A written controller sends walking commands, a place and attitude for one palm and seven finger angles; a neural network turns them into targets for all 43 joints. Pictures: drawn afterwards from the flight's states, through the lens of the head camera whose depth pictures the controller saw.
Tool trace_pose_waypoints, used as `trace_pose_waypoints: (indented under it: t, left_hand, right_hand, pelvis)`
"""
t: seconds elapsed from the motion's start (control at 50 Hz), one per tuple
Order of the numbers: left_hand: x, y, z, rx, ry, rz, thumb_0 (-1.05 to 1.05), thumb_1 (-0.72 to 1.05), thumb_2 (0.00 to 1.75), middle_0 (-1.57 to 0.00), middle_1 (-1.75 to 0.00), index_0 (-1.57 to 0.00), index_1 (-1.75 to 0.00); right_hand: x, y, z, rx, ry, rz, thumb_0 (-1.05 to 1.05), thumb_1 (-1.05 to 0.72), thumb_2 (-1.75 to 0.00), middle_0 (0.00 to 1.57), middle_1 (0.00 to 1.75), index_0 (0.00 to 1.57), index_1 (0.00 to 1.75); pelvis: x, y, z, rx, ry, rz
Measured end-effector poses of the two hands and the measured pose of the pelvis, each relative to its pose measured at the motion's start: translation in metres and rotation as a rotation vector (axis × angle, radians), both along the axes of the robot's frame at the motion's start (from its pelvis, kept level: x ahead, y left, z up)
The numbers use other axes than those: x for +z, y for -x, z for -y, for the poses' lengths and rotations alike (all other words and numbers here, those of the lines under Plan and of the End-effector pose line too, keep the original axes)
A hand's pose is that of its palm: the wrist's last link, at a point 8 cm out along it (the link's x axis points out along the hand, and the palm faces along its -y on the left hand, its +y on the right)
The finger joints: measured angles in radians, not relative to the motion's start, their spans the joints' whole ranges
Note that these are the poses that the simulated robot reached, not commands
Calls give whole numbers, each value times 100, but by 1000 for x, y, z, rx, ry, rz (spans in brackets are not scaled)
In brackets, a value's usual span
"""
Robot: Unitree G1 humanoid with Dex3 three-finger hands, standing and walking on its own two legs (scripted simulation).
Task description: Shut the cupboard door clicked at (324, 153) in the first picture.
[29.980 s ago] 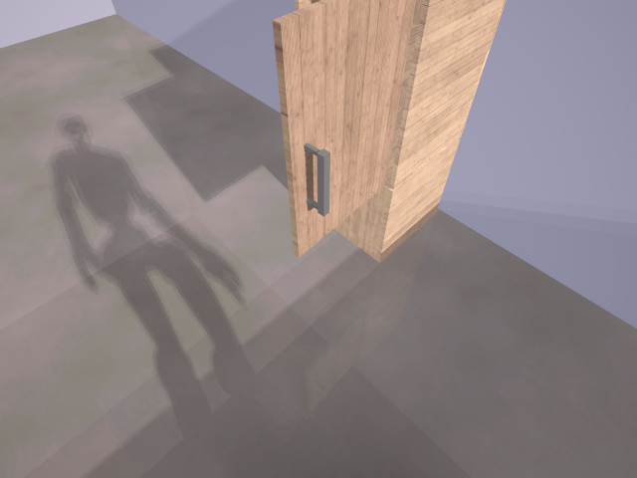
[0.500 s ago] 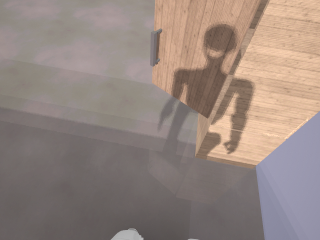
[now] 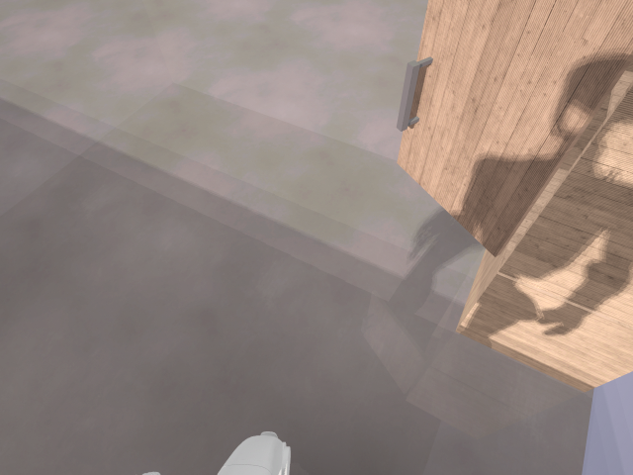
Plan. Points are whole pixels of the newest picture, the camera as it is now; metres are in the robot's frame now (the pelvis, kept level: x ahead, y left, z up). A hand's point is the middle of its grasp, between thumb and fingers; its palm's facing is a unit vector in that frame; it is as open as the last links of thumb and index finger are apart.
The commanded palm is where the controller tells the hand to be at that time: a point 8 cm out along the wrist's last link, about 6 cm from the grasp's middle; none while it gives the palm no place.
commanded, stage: walk to a spot facing it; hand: left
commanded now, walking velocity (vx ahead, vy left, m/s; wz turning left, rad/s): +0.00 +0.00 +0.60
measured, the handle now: (414, 95) +0.90 -0.20 -0.08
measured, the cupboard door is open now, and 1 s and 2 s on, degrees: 60 60 60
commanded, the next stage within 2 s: turn to face it in 1.94 s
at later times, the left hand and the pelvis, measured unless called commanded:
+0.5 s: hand out of the picture +0.04 +0.21 -0.16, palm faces +0.32 -0.89 -0.32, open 7.4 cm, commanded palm none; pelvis +0.01 -0.03 -0.02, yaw +18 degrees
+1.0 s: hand out of the picture -0.03 +0.22 -0.17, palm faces +0.59 -0.78 -0.21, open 7.4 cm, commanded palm none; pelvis +0.05 +0.02 +0.00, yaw +36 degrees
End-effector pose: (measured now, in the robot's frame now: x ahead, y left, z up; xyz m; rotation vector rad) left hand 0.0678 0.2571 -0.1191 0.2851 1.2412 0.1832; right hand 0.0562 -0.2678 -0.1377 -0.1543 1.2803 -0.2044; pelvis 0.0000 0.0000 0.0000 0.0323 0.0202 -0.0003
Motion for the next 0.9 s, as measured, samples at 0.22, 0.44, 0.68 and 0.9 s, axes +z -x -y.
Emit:
trace_pose_waypoints:
  t: [0.22,0.44,0.68,0.9]
  left_hand:
    - [-37,72,-17,220,56,-90,0,91,90,-20,-30,-20,-30]
    - [-5,48,-6,296,4,89,1,91,90,-20,-30,-20,-30]
    - [-2,83,36,437,31,79,0,91,90,-20,-30,-20,-30]
    - [-39,148,25,644,127,-11,1,91,90,-20,-30,-20,-30]
  right_hand:
    - [0,-89,-44,255,24,93,1,-90,-90,20,30,20,30]
    - [-5,-107,-38,354,-15,85,0,-90,-90,20,30,21,30]
    - [1,-132,-29,454,-28,26,1,-90,-90,20,30,20,30]
    - [11,-164,-94,653,22,76,1,-90,-90,20,30,20,30]
  pelvis:
    - [-18,-6,-12,150,3,13]
    - [-10,-9,15,277,26,22]
    - [-1,-19,32,446,1,15]
    - [-13,-31,-2,581,22,16]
